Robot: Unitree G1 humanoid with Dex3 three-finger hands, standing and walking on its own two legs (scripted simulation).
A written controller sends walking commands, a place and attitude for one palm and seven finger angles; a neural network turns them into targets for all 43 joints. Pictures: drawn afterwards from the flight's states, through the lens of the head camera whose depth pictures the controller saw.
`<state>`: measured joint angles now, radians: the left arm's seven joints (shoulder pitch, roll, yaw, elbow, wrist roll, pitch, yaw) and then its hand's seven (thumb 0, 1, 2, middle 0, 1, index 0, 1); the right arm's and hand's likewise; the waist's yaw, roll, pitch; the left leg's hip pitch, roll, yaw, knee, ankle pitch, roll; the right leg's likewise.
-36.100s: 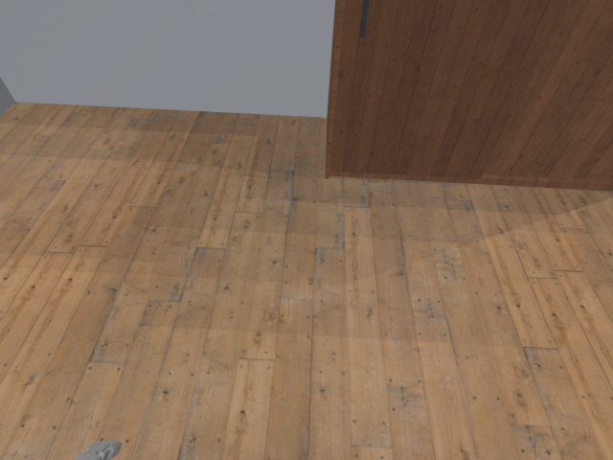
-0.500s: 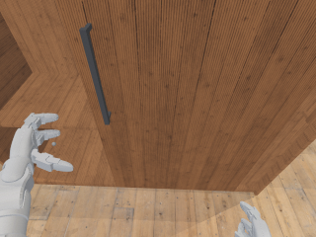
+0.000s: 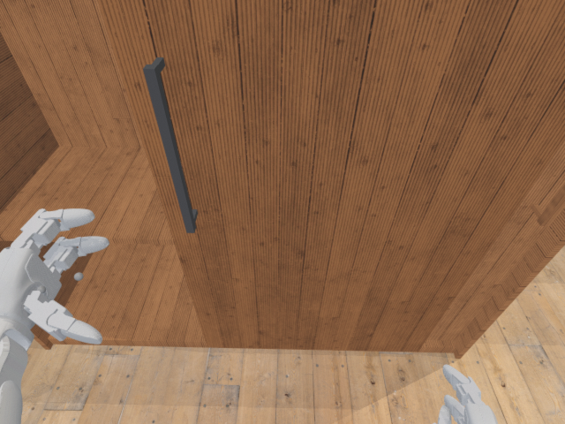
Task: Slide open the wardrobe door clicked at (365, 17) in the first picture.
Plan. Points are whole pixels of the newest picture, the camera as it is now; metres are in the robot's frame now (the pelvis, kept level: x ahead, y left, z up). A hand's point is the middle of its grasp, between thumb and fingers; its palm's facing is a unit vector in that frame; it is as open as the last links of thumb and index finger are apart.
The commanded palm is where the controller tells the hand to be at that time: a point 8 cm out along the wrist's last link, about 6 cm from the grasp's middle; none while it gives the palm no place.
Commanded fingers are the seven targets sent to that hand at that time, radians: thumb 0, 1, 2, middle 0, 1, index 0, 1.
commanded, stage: draw the hand back to the body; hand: left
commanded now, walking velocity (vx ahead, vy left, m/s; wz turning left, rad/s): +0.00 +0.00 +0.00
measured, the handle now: (177, 158) +0.50 +0.25 +0.12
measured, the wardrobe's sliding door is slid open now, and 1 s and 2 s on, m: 0.57 0.57 0.57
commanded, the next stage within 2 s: step back with the hand held close in 1.08 s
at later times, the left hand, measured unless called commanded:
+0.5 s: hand (68, 267) +0.23 +0.28 +0.16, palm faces +0.45 -0.82 -0.35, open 10.8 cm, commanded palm +0.18 +0.31 +0.18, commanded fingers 0.00 0.57 0.74 -0.21 -0.49 -0.21 -0.49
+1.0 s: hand (81, 274) +0.21 +0.25 +0.17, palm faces +0.44 -0.82 -0.37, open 7.5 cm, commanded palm +0.17 +0.28 +0.19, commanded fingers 0.00 0.90 0.90 -0.20 -0.30 -0.20 -0.30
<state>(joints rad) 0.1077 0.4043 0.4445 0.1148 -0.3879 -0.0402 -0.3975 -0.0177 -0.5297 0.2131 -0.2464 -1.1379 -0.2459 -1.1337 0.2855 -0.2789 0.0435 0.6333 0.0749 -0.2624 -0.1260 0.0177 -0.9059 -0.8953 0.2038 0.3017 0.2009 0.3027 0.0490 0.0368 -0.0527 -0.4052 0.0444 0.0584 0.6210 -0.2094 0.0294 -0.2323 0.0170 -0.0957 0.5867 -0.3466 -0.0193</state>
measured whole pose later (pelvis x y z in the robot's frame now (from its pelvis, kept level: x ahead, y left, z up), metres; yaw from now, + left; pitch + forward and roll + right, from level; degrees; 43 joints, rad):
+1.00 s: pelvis +0.03 -0.01 +0.02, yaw -1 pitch -5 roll +0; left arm 0.49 0.35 0.33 -0.40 -0.10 -0.07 0.09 0.01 0.87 0.89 -0.21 -0.31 -0.21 -0.31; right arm 0.19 -0.23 0.02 0.64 -0.01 -0.09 -0.08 0.02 -0.91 -0.90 0.20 0.30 0.20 0.30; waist 0.08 0.05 0.01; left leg -0.14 0.03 0.08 0.39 -0.15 0.01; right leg 0.03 0.02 -0.07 0.34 -0.27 -0.03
